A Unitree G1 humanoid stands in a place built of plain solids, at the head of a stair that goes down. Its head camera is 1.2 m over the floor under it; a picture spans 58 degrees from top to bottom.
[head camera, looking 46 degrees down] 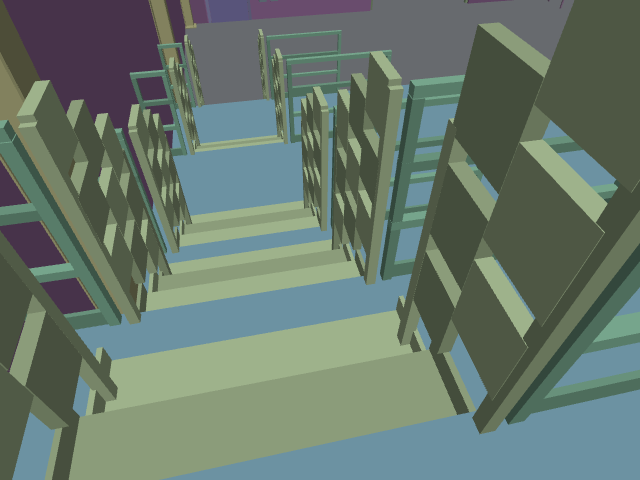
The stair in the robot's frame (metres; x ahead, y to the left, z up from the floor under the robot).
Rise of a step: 0.18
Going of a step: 0.30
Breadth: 1.22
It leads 12 degrees to the left of straight ahead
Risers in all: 3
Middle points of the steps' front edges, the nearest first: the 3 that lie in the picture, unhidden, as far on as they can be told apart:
0.38 0.13 0.00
0.67 0.19 -0.18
0.97 0.25 -0.36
